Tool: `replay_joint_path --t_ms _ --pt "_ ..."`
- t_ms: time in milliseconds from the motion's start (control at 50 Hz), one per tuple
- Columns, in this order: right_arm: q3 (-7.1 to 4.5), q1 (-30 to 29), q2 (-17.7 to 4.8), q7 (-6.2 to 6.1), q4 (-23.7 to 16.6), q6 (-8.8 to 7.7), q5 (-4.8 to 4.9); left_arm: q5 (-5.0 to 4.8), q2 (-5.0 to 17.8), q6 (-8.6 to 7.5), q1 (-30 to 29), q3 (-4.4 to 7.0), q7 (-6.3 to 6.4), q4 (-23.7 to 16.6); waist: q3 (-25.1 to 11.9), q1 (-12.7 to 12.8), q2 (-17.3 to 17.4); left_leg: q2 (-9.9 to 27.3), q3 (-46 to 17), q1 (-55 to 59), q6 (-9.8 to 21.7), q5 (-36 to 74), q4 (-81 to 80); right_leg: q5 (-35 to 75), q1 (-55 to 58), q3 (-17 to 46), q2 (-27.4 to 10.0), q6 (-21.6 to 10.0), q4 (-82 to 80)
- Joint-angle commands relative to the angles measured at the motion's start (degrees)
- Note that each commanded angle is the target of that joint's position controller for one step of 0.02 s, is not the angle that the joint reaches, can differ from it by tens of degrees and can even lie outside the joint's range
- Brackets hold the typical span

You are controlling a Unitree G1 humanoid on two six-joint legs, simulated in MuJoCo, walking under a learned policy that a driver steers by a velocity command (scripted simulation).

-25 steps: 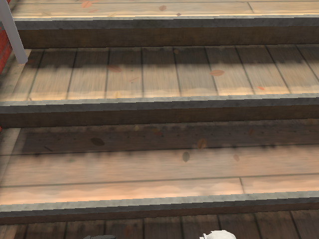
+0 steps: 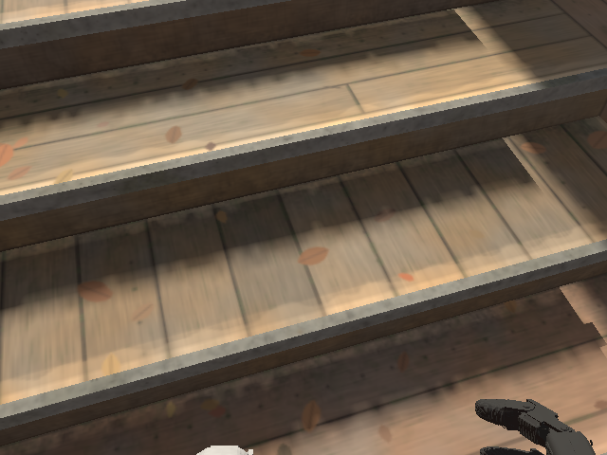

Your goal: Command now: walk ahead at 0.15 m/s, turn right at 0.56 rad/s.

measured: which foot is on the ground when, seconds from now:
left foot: up 0.00-0.28, down 0.30-1.00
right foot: down 0.00-0.32, up 0.34-0.86, down 0.88-1.00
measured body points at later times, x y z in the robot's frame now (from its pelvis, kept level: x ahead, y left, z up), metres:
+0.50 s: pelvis +0.20 +0.08 +0.11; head +0.22 +0.09 +0.56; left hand +0.40 +0.30 +0.00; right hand +0.27 -0.19 +0.00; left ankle +0.30 +0.13 -0.57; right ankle +0.13 -0.06 -0.47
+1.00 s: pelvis +0.26 +0.06 +0.16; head +0.24 +0.05 +0.61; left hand +0.35 +0.26 +0.02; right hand +0.26 -0.18 +0.01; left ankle +0.29 +0.13 -0.56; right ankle +0.29 -0.05 -0.57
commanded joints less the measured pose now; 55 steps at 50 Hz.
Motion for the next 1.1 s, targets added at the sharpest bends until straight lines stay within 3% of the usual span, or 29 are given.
replay_joint_path --t_ms 20,60,100,140,160,200,220,240,280,300,320,340,360,380,400,420,460,560,700,780,800,860,880,900,920,940,960,1040,1100 --pt "0.36 3.49 0.42 -0.95 -1.48 1.63 0.32 0.62 7.14 -1.57 5.23 1.54 0.4 -3.09 -4.16 -0.01 -3.12 -2.6 4.71 -12.72 -0.11 -3.28 15.92 40.04 12.71 17.96 -14.31 -0.04 -7.71" --pt "1.71 -6.21 2.14 -0.78 -5.66 1.95 -0.56 -0.59 6.09 -1.14 7.74 1.03 0.79 -2.44 0.03 1.6 -1.9 -2.02 4.51 -19.3 -0.13 -4.21 16.13 30.33 12.65 21.2 -14.14 0.95 -9.85" --pt "2.7 -11.7 2.29 0.15 -8.7 2.76 -0.3 -0.29 5.72 -0.17 9.3 0.62 1.59 -1.78 0.95 3.29 -3.61 -2.2 6.03 -19.46 -1.03 -5.56 7.77 24.08 13.67 21.93 -12.57 -0.03 -12.54" --pt "3.05 -14.83 2.61 0.32 -11.49 3.47 -0.08 -0.6 6.62 0.2 10.15 1.0 3.43 -1.77 0.01 3.66 -3.61 -1.42 3.84 -20.27 -1.6 -6.86 3.54 33.26 19.94 26.23 -16.45 -2.25 -14.71" --pt "2.89 -12.97 1.48 0.11 -11.9 3.94 0.63 -0.38 9.96 0.89 9.36 1.9 4.25 -2.52 -2.77 3.82 -6.08 -1.74 6.0 -15.05 -1.53 -10.19 -2.06 43.32 22.78 24.28 -17.69 -3.14 -18.62" --pt "2.47 -11.59 0.27 -0.18 -12.64 4.3 1.49 -0.48 11.09 1.49 10.32 2.26 4.66 -2.78 -2.35 2.8 -6.75 -0.46 3.46 -9.54 0.57 -13.42 -9.31 58.6 27.96 21.45 -19.68 -2.78 -17.25" --pt "2.4 -9.07 -0.28 -0.04 -10.94 4.05 2.28 -0.97 9.65 1.59 9.77 2.07 4.11 -3.12 -3.33 2.71 -5.98 -1.49 7.17 -1.92 1.69 -15.62 -15.98 70.24 27.62 15.81 -17.84 -1.56 -16.07" --pt "2.45 -6.22 -0.17 -0.32 -9.85 4.16 2.61 -1.43 8.89 1.81 6.13 1.82 3.78 -4.24 -4.71 0.03 -7.32 -3.79 9.1 11.98 3.43 -14.99 -24.63 81.53 21.48 12.04 -15.43 0.46 -14.71" --pt "0.48 7.76 -4.2 -1.19 -4.51 4.64 3.62 -2.36 11.06 1.53 0.1 2.55 2.98 -6.82 -10.69 -6.15 -10.57 -6.2 7.31 35.54 4.17 -7.77 -37.25 91.73 16.43 13.58 -16.7 2.69 -7.56" --pt "-0.52 14.92 -6.29 -0.96 -1.8 4.06 3.08 -3.98 12.32 0.99 -2.44 3.2 2.19 -7.77 -12.9 -10.72 -7.39 -7.02 5.11 45.62 4.78 -0.92 -50.23 88.49 15.18 11.62 -14.79 4.2 1.84" --pt "-2.15 16.76 -11.72 -1.04 -0.93 3.27 1.37 -4.26 8.03 0.61 1.32 2.93 0.66 -10.27 -16.83 -8.38 10.2 5.79 -17.28 60.01 11.68 29.54 -58.55 38.78 0.45 9.74 -4.83 8.6 22.23" --pt "-2.04 15.44 -11.72 -1.8 0.07 4.33 1.28 -1.8 5.79 1.11 5.23 2.61 0.0 -10.04 -24.26 -5.62 22.89 17.86 -42.39 54.43 20.33 48.77 -75.35 -6.93 -2.1 10.14 5.45 11.69 48.93" --pt "-1.51 9.93 -8.65 -1.35 0.3 3.82 1.87 0.35 3.79 2.01 6.49 2.03 -0.21 -10.64 -20.85 0.04 13.38 16.11 -42.82 47.49 20.23 32.46 -75.81 -7.03 -5.02 17.03 3.61 10.19 54.61" --pt "-1.11 4.36 -5.35 -1.47 0.78 3.45 1.57 0.94 3.51 3.39 4.49 1.83 0.19 -10.95 -11.42 2.57 6.27 14.01 -36.36 40.15 18.54 10.91 -73.8 -5.7 -9.96 13.56 1.06 9.58 56.65" --pt "-0.29 2.65 -0.97 -1.73 2.85 2.86 0.83 1.7 1.09 4.81 1.84 0.73 0.75 -11.97 -2.97 3.98 1.98 10.38 -27.57 32.86 14.64 -3.45 -72.46 -3.56 -13.2 11.48 -2.08 8.51 54.85" --pt "0.09 3.02 1.08 -1.94 4.94 2.26 0.8 1.74 0.13 5.56 0.59 0.06 1.05 -12.69 0.87 4.3 0.78 7.15 -21.5 28.14 12.94 -7.41 -72.68 -2.71 -14.42 12.01 -3.13 7.96 53.3" --pt "-1.21 4.97 -1.46 -1.28 7.09 0.64 0.81 1.27 0.28 6.32 2.47 -0.13 1.04 -12.14 1.32 5.05 0.48 5.15 -14.12 27.78 12.02 -4.16 -74.71 2.31 -14.85 10.7 -1.69 7.29 54.3" --pt "-2.89 10.53 -5.48 -0.63 10.35 -2.12 2.21 1.33 1.39 5.69 -1.16 0.15 1.23 -12.62 -1.63 3.99 1.96 5.89 -10.72 37.05 11.42 0.19 -80.06 8.09 -20.35 10.4 -2.1 7.39 52.45" --pt "-3.93 16.77 -5.69 -1.96 13.27 -0.58 2.34 1.71 -0.41 6.88 -5.21 -0.06 0.54 -13.04 -1.41 0.54 3.32 8.57 -12.2 47.09 13.52 -5.42 -84.73 8.15 -21.55 6.76 -8.52 11.66 37.33" --pt "-4.14 18.2 -5.67 -2.2 13.61 0.93 1.32 0.4 -2.81 5.8 -6.67 -1.57 0.49 -13.39 -0.03 -2.19 5.41 6.52 -9.61 48.54 12.13 -9.99 -86.1 0.51 -15.71 -0.12 -9.69 10.72 16.16" --pt "-3.59 15.64 -5.35 -2.67 12.48 1.63 0.74 -1.16 -3.81 5.68 -4.49 -2.12 0.91 -13.39 -0.69 -1.27 6.31 7.63 -10.54 48.66 10.32 -12.24 -87.32 -7.99 -10.91 1.69 -10.56 9.74 5.55" --pt "-3.83 17.48 -6.94 -1.69 14.17 3.58 2.0 -1.53 -3.72 5.41 3.11 -1.7 1.9 -8.44 0.93 -1.48 3.1 4.65 -6.86 39.49 8.1 -20.06 -84.61 4.16 7.79 -8.04 -4.87 7.22 -11.01" --pt "-3.86 17.84 -6.65 -1.38 14.86 4.18 1.6 -1.2 -3.23 5.27 4.67 -1.58 2.05 -7.11 2.39 -1.31 3.33 3.35 -5.98 34.65 6.49 -22.88 -81.49 5.12 12.33 -5.42 -6.19 6.82 -11.96" --pt "-3.65 16.29 -5.22 -1.17 14.7 4.36 3.6 0.34 -2.06 5.31 5.35 -1.48 2.02 -6.81 5.08 -0.26 -3.2 0.72 -3.9 30.04 3.13 -22.04 -84.03 1.66 11.31 0.44 -9.09 5.65 -8.99" --pt "-2.9 15.64 -4.49 -1.09 14.64 4.28 3.71 0.4 -2.2 4.22 4.76 -1.95 2.1 -8.86 5.88 0.32 -6.64 -1.28 -0.22 32.82 0.84 -15.1 -77.34 -12.84 5.63 13.86 -17.45 2.86 -19.85" --pt "-3.04 15.22 -4.22 -1.16 16.21 4.45 4.72 1.17 -4.26 4.14 4.37 -2.79 2.66 -8.27 6.04 0.02 -8.95 -4.73 1.87 41.01 0.1 -9.56 -69.58 -13.67 -0.12 17.07 -20.5 1.36 -23.93" --pt "-2.86 16.55 -4.5 -1.23 17.03 4.43 4.64 1.21 -2.46 3.92 1.7 -2.51 2.88 -8.85 5.38 -1.49 -9.85 -4.96 1.87 45.32 -0.62 -6.72 -65.35 -13.2 -2.67 19.01 -21.71 -0.16 -26.37" --pt "-2.16 20.98 -3.05 -1.08 20.43 4.1 3.18 0.07 -2.12 2.8 -0.81 -2.41 2.97 -8.05 2.87 -3.96 -5.72 -4.15 0.7 48.53 -0.66 -5.56 -69.76 -5.17 2.91 12.93 -18.42 -0.02 -23.29" --pt "-1.56 20.48 -4.49 -1.72 21.63 3.73 2.69 -0.77 -1.12 3.32 1.63 -1.52 2.28 -6.92 4.53 -1.58 -3.01 -2.51 -3.27 49.19 1.53 -5.81 -84.28 -0.26 5.69 8.22 -12.9 4.61 -18.46"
